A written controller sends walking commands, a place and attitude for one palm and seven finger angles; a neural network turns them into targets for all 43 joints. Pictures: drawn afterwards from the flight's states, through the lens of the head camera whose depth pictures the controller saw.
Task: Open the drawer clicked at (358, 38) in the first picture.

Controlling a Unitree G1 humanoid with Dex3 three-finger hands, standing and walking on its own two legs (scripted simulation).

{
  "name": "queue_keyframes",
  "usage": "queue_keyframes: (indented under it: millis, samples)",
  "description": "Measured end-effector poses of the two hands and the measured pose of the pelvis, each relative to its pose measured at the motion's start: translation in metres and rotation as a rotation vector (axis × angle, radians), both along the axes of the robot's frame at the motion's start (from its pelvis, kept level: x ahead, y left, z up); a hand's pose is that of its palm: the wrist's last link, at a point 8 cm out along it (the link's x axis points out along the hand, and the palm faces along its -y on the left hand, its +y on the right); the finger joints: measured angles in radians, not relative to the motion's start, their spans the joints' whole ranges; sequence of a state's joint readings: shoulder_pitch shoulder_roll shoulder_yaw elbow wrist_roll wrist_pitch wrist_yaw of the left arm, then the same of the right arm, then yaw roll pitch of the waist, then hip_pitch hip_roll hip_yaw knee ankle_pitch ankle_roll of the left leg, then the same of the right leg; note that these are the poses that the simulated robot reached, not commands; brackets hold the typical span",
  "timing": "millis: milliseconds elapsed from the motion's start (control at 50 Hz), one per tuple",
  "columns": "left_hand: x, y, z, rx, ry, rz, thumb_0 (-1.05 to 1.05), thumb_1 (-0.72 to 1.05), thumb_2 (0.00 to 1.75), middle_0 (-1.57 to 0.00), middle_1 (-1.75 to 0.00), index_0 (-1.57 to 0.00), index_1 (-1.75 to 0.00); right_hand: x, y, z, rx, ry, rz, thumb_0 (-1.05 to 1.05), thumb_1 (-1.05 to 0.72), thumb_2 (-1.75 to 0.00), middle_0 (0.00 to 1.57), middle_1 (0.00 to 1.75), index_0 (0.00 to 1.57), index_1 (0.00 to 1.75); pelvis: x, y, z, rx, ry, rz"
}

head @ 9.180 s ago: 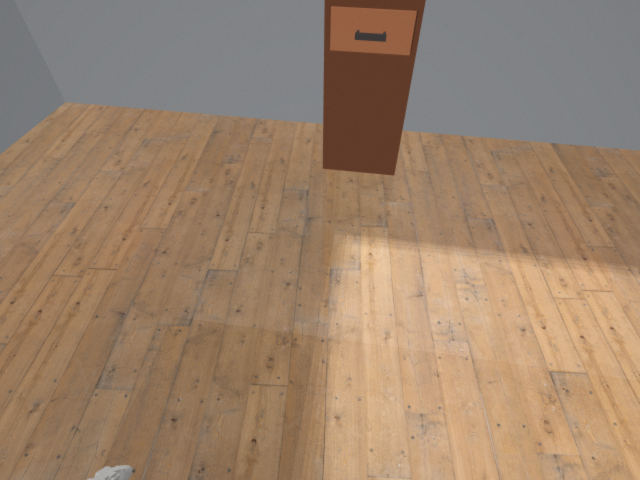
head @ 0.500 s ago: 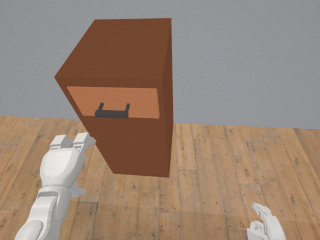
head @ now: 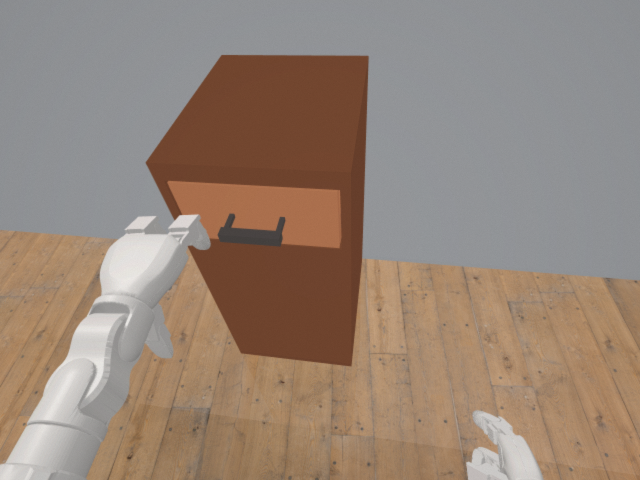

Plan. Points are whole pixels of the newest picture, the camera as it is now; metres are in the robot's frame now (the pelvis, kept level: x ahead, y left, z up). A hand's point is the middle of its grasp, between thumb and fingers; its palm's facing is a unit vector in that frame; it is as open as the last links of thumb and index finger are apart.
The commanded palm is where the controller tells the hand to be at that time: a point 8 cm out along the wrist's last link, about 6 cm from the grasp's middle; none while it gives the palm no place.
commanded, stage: raise the hand with hooked fingers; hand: left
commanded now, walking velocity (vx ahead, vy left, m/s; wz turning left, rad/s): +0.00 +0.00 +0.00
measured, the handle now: (253, 228) +0.55 +0.22 -0.08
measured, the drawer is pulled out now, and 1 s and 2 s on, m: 0.00 0.00 0.00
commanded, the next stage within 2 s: move the hooked fingers above the handle in 0.26 s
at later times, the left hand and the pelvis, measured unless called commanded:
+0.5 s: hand (183, 294) +0.31 +0.23 +0.06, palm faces +0.00 -0.06 -1.00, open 13.8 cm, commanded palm +0.30 +0.23 +0.12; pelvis -0.01 -0.01 +0.00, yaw +0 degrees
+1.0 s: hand (212, 261) +0.39 +0.22 +0.03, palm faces -0.04 -0.03 -1.00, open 13.8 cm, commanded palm +0.38 +0.23 +0.09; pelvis +0.00 -0.01 -0.01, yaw +0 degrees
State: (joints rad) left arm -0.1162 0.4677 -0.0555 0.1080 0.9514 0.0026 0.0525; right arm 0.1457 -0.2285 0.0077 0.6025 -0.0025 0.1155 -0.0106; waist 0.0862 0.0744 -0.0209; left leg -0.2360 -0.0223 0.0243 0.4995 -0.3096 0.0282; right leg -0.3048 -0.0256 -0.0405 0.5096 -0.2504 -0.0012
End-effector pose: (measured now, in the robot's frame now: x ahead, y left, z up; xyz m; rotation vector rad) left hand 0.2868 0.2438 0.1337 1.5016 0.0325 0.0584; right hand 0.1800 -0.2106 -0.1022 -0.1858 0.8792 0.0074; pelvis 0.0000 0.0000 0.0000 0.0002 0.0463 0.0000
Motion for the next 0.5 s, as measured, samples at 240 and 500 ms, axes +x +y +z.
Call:
queue_keyframes:
  millis: [240,500]
  samples:
    - [-0.010,-0.009,-0.010,-0.004,-0.029,-0.053,0.00,-0.49,0.30,-0.32,-1.20,-0.32,-1.20,-0.023,-0.027,-0.008,-0.047,0.070,-0.049,0.02,-0.91,-0.90,0.20,0.30,0.20,0.30,-0.003,-0.003,0.000,0.004,0.016,-0.003]
    - [0.001,-0.016,-0.016,0.010,0.016,-0.014,0.00,-0.49,0.30,-0.32,-1.20,-0.32,-1.20,-0.005,-0.024,-0.002,-0.023,0.002,-0.037,0.01,-0.91,-0.90,0.20,0.30,0.20,0.30,-0.006,-0.012,-0.001,0.009,0.017,0.002]
